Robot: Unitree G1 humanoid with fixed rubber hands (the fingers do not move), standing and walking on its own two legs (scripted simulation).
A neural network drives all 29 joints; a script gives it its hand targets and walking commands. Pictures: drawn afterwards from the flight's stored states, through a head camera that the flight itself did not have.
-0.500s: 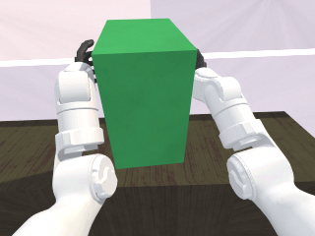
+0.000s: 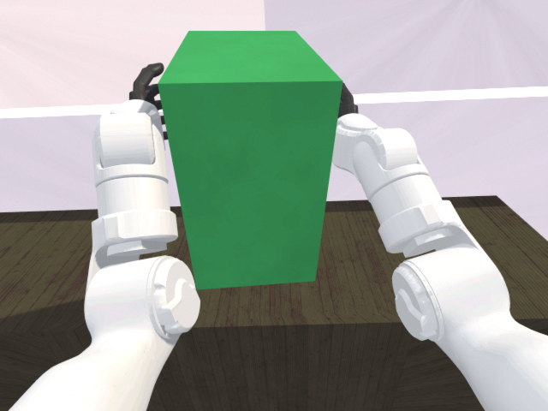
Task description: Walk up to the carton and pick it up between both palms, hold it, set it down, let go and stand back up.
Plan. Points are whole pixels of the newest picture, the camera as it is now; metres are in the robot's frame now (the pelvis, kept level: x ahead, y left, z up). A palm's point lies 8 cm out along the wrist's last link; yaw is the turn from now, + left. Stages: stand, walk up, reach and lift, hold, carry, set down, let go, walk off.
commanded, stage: hold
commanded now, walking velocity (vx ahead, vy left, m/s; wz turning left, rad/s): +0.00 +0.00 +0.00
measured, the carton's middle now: (249, 151) +0.39 +0.01 +0.29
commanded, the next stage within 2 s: set down in 0.80 s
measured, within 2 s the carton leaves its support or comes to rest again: neither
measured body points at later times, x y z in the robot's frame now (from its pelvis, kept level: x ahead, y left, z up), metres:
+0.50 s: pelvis +0.00 +0.01 +0.00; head -0.10 +0.02 +0.44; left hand +0.38 +0.15 +0.35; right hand +0.37 -0.11 +0.32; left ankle -0.01 +0.13 -0.75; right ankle +0.04 -0.10 -0.75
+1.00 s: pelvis +0.00 +0.00 +0.00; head -0.09 +0.02 +0.44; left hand +0.39 +0.13 +0.36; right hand +0.37 -0.12 +0.32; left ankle -0.01 +0.13 -0.75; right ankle +0.04 -0.10 -0.75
